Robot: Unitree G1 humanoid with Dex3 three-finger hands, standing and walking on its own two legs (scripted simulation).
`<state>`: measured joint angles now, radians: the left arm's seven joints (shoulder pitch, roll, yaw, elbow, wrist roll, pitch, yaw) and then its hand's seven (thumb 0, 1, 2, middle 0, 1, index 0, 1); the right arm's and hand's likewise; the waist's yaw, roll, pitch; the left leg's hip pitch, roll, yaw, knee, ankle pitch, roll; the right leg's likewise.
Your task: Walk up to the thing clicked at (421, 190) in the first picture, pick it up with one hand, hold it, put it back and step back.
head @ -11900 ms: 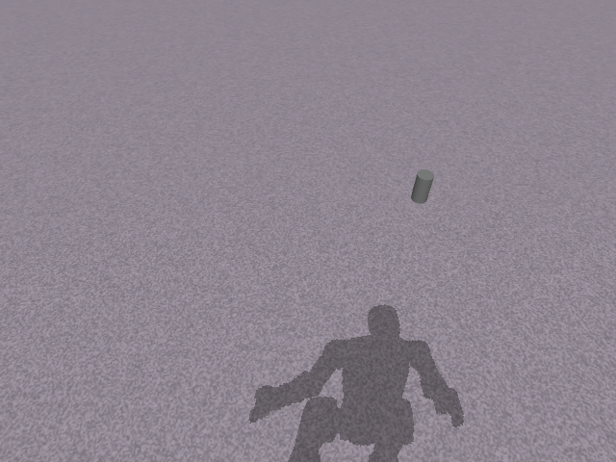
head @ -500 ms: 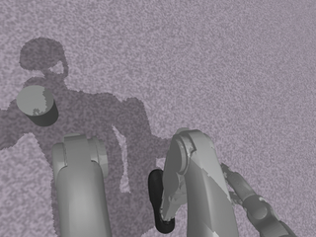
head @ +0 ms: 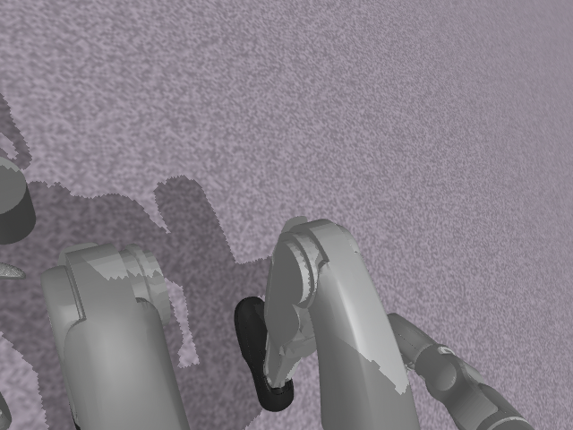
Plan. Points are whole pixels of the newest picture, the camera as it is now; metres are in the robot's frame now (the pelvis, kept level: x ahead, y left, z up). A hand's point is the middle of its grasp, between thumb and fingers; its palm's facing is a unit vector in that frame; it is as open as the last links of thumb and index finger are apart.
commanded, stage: close in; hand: left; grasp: from the side
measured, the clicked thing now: out of the picture +0.42 +0.28 -0.20
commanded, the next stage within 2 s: rest palm in 0.18 s
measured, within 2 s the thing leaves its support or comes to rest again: leaves its support in 0.82 s
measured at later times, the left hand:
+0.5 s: hand out of the picture +0.40 +0.29 -0.17, palm faces +0.33 -0.94 +0.00, open 16.2 cm
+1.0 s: hand out of the picture +0.42 +0.28 -0.16, palm faces +0.35 -0.94 +0.00, open 10.7 cm
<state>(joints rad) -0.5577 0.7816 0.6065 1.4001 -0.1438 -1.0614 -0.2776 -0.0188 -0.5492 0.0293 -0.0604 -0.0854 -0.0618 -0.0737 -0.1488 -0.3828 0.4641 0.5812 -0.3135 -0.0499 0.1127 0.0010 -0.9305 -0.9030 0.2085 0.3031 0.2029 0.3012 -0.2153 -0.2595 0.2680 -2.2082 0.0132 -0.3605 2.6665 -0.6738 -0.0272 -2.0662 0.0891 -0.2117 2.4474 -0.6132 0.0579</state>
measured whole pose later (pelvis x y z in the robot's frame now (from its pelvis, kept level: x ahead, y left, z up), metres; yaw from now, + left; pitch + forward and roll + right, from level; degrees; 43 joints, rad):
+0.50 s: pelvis +0.00 +0.01 +0.00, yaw -2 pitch +9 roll -18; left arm -0.57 0.82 0.53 1.47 -0.11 -1.17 -0.07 -0.02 -0.31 0.15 -0.11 -0.09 -0.09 -0.09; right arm -0.18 -0.39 0.52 0.56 -0.38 -0.01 0.14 0.00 -0.90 -0.90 0.21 0.30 0.20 0.30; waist -0.24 -0.29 0.32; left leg -2.20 0.01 -0.40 2.69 -0.69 -0.02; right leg -2.04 0.10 -0.24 2.43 -0.61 0.07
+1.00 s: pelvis +0.00 +0.01 +0.00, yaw -2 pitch +9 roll -18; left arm -0.62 0.83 0.51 1.49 -0.07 -1.17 0.01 0.00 0.01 0.58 -0.65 -0.66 -0.50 -0.64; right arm -0.18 -0.37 0.54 0.54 -0.38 0.02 0.15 0.00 -0.88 -0.89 0.21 0.30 0.20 0.30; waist -0.25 -0.29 0.31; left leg -2.19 0.02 -0.41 2.68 -0.69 -0.01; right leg -2.03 0.11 -0.25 2.41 -0.60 0.07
